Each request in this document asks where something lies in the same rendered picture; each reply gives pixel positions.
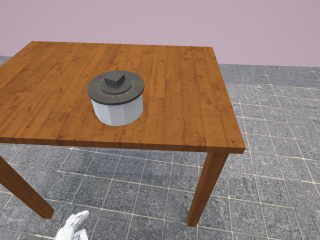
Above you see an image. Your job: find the table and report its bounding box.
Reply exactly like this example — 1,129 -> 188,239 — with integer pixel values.
0,41 -> 246,227

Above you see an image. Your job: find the knob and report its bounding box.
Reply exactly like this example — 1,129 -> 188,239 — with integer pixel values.
104,71 -> 125,87

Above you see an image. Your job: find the pot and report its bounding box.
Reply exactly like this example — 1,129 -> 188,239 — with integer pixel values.
91,94 -> 143,126

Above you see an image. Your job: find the lid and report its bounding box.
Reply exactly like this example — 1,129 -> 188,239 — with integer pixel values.
87,70 -> 145,106

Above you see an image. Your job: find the robot left hand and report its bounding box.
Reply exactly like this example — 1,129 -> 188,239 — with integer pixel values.
55,210 -> 89,240

